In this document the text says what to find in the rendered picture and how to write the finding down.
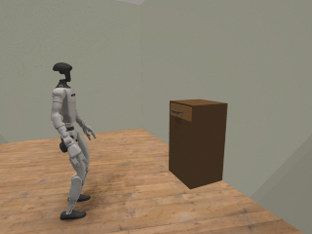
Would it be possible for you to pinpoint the drawer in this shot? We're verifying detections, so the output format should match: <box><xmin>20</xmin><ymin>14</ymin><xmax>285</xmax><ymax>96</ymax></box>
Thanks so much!
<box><xmin>171</xmin><ymin>102</ymin><xmax>192</xmax><ymax>122</ymax></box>

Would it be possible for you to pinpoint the left robot hand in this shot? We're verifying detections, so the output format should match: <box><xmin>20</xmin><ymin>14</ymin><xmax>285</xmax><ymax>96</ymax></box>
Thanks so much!
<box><xmin>82</xmin><ymin>125</ymin><xmax>97</xmax><ymax>140</ymax></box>

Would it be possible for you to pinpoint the left robot forearm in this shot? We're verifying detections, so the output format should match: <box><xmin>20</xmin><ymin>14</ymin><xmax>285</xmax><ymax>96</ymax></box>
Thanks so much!
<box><xmin>75</xmin><ymin>110</ymin><xmax>87</xmax><ymax>128</ymax></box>

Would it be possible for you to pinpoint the handle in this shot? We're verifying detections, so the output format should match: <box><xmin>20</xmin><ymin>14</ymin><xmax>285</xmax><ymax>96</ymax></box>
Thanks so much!
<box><xmin>172</xmin><ymin>110</ymin><xmax>183</xmax><ymax>114</ymax></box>

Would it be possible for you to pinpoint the robot right upper arm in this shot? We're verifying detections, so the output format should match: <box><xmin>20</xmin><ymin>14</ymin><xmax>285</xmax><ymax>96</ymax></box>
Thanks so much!
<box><xmin>51</xmin><ymin>88</ymin><xmax>65</xmax><ymax>121</ymax></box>

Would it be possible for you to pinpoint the robot left foot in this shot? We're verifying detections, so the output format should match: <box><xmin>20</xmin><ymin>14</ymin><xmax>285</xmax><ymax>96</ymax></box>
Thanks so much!
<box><xmin>67</xmin><ymin>194</ymin><xmax>91</xmax><ymax>202</ymax></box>

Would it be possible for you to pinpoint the cabinet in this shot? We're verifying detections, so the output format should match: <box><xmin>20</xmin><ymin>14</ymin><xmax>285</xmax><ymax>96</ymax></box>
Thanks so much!
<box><xmin>169</xmin><ymin>99</ymin><xmax>228</xmax><ymax>189</ymax></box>

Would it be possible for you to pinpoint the robot torso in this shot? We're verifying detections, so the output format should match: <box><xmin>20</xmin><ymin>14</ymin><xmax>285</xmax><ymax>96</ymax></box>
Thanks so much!
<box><xmin>55</xmin><ymin>85</ymin><xmax>77</xmax><ymax>142</ymax></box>

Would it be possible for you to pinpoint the right robot forearm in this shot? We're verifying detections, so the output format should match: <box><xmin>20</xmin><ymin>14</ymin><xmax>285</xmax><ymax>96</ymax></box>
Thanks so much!
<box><xmin>52</xmin><ymin>113</ymin><xmax>75</xmax><ymax>147</ymax></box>

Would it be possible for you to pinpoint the right robot hand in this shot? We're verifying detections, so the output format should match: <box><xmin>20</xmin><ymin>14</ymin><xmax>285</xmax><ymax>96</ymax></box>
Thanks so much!
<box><xmin>67</xmin><ymin>144</ymin><xmax>88</xmax><ymax>169</ymax></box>

